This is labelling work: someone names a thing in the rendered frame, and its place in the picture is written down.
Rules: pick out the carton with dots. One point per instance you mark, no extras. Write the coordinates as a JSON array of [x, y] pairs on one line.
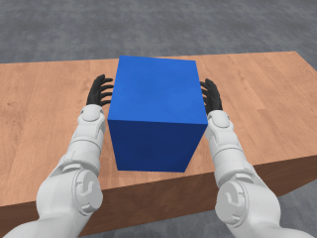
[[157, 114]]

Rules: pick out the right robot hand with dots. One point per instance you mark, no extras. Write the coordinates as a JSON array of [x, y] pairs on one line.
[[212, 100]]

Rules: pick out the pedestal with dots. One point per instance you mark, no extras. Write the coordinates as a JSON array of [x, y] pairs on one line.
[[271, 99]]

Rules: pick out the left robot upper arm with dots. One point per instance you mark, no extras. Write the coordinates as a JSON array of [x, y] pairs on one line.
[[65, 203]]

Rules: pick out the right robot upper arm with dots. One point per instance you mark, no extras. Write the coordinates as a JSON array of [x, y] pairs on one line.
[[252, 211]]

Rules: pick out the robot left forearm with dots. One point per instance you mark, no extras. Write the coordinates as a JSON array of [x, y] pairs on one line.
[[85, 146]]

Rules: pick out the robot right forearm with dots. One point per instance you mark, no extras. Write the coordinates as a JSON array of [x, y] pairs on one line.
[[226, 151]]

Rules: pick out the left robot hand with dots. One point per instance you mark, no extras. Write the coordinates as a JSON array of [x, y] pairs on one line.
[[95, 95]]

